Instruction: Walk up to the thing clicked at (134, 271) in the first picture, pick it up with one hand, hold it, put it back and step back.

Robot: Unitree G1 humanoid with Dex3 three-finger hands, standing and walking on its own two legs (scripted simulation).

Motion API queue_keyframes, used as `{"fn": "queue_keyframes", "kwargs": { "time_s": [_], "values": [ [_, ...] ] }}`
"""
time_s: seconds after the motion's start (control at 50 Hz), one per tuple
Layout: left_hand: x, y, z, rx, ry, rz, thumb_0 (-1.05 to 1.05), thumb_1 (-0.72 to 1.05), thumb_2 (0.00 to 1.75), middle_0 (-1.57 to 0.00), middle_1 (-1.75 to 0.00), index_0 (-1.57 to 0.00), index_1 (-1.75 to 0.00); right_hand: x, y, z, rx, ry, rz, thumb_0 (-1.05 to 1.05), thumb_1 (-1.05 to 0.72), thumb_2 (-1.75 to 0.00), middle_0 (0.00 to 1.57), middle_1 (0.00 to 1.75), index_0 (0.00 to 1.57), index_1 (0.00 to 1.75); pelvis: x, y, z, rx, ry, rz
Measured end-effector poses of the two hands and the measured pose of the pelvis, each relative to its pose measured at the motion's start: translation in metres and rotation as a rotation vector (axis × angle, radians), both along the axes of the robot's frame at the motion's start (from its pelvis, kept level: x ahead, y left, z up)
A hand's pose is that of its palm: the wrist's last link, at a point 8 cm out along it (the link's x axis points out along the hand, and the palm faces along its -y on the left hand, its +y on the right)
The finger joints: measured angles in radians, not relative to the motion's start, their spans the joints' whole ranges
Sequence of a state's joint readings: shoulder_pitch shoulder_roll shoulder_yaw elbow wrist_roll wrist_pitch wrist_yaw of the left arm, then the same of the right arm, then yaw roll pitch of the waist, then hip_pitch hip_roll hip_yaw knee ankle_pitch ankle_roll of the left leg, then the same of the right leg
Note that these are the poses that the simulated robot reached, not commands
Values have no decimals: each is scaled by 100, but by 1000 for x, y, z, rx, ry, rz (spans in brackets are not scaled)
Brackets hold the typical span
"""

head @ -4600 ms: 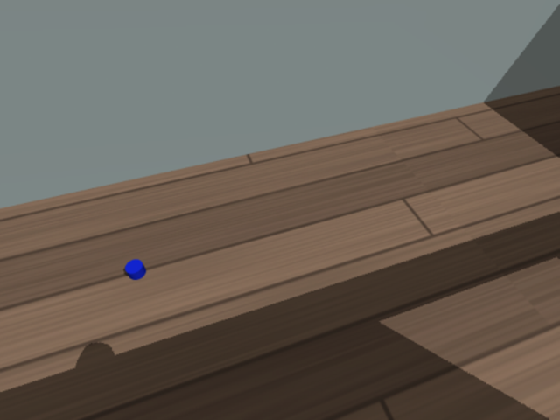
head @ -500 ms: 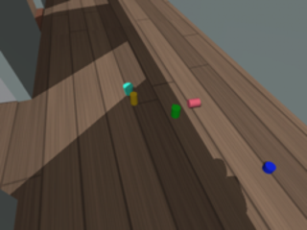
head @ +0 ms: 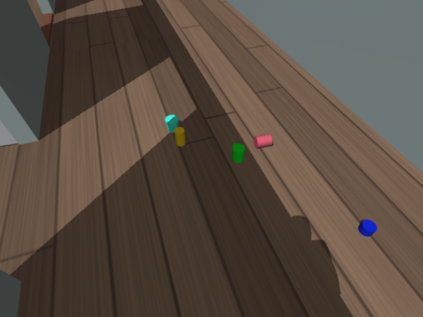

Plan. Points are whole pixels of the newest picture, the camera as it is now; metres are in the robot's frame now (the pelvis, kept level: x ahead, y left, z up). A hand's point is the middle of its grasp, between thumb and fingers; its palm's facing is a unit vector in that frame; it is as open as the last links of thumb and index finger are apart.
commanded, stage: stand
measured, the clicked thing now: (367, 228) +0.68 -0.78 -0.76
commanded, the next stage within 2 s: walk up in 1.84 s
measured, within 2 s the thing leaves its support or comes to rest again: neither
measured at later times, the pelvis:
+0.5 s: pelvis +0.02 +0.00 +0.00, yaw +0 degrees
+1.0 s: pelvis +0.02 -0.01 +0.00, yaw +0 degrees
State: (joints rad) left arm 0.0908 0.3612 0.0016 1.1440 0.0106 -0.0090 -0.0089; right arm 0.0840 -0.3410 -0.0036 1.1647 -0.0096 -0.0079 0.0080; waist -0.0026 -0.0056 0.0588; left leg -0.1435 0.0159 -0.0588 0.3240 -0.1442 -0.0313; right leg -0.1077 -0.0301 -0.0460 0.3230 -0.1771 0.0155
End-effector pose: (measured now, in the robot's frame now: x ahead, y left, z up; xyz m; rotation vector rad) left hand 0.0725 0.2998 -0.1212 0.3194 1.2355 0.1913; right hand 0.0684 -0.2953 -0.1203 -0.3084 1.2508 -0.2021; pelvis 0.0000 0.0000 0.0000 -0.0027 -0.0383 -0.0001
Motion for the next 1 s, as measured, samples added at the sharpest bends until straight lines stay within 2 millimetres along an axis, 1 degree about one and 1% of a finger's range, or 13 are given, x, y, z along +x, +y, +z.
{"fn": "queue_keyframes", "kwargs": {
  "time_s": [0.18,0.36,0.68,0.82,1.0],
  "values": [
    [3,-3,0,-1,1,-2,0,91,90,-20,-30,-21,-30,5,-2,0,0,-2,3,0,-90,-90,20,30,20,30,3,-2,0,1,7,0],
    [6,-5,-1,-3,19,1,0,91,90,-20,-30,-21,-30,8,-5,-1,-4,14,2,0,-90,-90,20,30,20,30,11,-3,0,1,13,-3],
    [22,-8,3,2,-9,-1,0,91,90,-20,-30,-21,-30,25,-7,0,-2,-21,9,0,-90,-90,20,30,20,30,18,-6,0,3,9,-6],
    [23,-9,4,5,-16,-1,0,91,90,-20,-30,-21,-30,24,-8,0,-1,-22,9,0,-90,-90,20,30,20,30,18,-7,1,3,6,-6],
    [17,-11,3,3,-3,-3,0,91,90,-20,-30,-21,-30,16,-10,0,-3,-8,3,0,-90,-90,20,30,20,30,16,-9,1,1,5,-7]
  ]
}}
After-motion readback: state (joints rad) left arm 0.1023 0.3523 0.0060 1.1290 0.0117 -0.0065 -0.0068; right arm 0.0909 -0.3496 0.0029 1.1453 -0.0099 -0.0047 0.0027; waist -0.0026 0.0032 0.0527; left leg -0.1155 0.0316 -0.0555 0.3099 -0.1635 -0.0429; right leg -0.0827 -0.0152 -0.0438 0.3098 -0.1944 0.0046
